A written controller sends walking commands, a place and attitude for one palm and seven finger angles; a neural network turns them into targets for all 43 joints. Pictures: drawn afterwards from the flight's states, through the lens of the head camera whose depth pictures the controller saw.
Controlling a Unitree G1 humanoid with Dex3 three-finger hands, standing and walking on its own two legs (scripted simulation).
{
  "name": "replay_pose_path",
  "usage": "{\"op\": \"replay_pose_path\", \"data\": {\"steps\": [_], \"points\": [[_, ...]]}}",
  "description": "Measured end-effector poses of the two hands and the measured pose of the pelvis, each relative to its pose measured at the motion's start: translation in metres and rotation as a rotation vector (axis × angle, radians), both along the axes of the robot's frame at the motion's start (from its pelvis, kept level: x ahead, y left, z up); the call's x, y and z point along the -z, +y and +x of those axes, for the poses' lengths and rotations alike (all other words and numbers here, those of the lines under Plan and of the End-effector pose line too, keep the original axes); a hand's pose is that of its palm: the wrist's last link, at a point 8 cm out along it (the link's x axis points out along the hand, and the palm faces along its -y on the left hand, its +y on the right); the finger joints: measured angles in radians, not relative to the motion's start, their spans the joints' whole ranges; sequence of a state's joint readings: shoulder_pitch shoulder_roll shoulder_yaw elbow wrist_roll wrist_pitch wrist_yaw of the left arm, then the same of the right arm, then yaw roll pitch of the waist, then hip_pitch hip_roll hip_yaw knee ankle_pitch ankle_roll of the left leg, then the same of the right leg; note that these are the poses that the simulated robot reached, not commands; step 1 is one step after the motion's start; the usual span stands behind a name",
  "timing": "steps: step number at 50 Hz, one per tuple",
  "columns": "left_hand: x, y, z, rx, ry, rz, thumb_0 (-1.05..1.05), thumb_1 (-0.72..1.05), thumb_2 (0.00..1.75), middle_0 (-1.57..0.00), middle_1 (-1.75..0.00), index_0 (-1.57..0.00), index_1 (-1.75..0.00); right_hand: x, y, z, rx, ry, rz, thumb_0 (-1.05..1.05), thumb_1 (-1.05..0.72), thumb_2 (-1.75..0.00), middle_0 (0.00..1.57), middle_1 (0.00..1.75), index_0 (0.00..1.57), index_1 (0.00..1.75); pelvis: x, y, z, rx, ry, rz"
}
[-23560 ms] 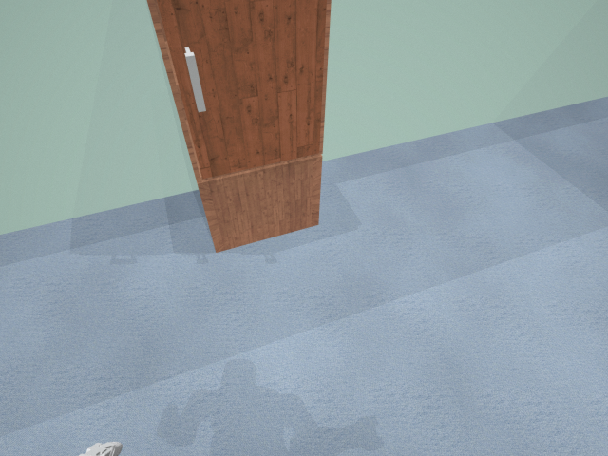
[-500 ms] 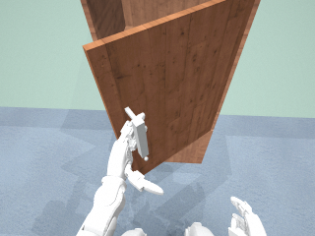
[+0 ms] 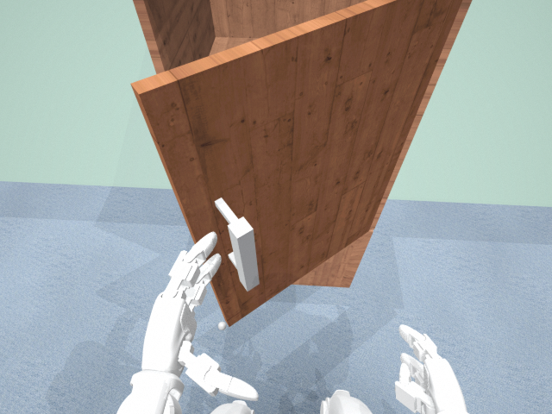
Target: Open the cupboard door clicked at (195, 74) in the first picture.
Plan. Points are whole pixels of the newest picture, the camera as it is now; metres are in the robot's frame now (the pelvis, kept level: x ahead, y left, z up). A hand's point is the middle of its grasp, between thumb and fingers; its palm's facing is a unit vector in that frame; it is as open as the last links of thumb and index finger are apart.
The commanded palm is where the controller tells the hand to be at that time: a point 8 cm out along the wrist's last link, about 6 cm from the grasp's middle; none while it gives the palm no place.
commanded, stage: slide the hand sideways off the handle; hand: left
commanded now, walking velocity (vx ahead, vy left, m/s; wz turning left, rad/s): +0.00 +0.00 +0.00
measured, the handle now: (237, 247) +0.32 +0.08 +0.07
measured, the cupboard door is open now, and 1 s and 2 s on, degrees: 39 39 39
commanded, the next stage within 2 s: draw the hand back to the body in 0.42 s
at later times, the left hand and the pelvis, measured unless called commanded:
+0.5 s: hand (177, 358) +0.18 +0.13 +0.06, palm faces -0.01 -1.00 -0.04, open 16.3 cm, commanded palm +0.16 +0.19 +0.07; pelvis -0.01 -0.01 -0.01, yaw +1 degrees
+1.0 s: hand (126, 342) +0.18 +0.17 +0.12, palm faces +0.01 -1.00 -0.09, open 16.3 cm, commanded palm +0.15 +0.23 +0.14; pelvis +0.00 +0.00 +0.02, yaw +1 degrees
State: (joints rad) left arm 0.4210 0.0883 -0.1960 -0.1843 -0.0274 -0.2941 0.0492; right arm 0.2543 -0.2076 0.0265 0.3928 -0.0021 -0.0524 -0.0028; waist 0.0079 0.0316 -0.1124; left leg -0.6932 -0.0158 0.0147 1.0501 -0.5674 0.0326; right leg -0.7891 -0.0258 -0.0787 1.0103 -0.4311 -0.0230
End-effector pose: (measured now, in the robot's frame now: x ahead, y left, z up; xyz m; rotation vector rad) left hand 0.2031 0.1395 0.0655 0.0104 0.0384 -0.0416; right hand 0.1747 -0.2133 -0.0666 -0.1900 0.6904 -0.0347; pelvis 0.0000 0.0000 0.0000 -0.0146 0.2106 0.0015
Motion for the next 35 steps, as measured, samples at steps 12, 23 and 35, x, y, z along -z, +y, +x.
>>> {"op": "replay_pose_path", "data": {"steps": [12,23,35], "points": [[0.0,0.023,-0.018,-0.034,0.017,0.024,-0.02,-0.5,0.3,-0.15,-0.3,-0.17,-0.31,0.003,-0.013,0.002,0.011,-0.016,-0.014,0.01,-0.91,-0.9,0.2,0.3,0.2,0.3,0.005,-0.009,0.001,-0.009,0.013,0.0],[0.002,0.044,-0.039,-0.037,0.026,0.036,-0.02,-0.5,0.3,-0.15,-0.3,-0.15,-0.3,0.004,-0.027,-0.004,0.041,-0.03,-0.039,0.02,-0.91,-0.9,0.2,0.3,0.2,0.3,0.009,-0.014,-0.004,-0.015,0.012,-0.005],[-0.021,0.05,-0.037,-0.014,-0.024,0.053,-0.02,-0.5,0.3,-0.15,-0.3,-0.15,-0.3,-0.004,-0.019,-0.01,0.057,-0.065,-0.018,0.02,-0.91,-0.9,0.2,0.3,0.2,0.3,0.004,-0.009,-0.009,-0.012,-0.02,-0.01]]}}
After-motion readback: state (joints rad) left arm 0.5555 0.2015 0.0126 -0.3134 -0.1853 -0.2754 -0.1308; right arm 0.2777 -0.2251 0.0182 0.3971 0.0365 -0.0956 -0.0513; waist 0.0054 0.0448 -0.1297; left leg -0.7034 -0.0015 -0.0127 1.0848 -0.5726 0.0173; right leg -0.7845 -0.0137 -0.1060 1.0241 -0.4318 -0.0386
